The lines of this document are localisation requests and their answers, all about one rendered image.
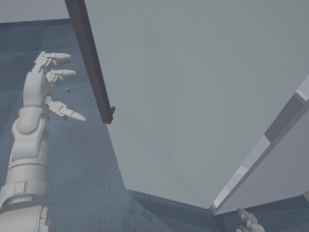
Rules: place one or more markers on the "left robot upper arm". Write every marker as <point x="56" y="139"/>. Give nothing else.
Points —
<point x="30" y="219"/>

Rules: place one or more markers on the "robot right hand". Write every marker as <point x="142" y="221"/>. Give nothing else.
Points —
<point x="250" y="221"/>

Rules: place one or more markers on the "left robot forearm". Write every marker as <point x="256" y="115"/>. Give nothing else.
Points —
<point x="26" y="178"/>

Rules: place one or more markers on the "handle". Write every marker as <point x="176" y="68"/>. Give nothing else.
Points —
<point x="82" y="29"/>

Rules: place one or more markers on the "robot left hand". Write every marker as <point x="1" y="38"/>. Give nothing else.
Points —
<point x="41" y="81"/>

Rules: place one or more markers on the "fridge door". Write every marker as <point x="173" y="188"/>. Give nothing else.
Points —
<point x="195" y="85"/>

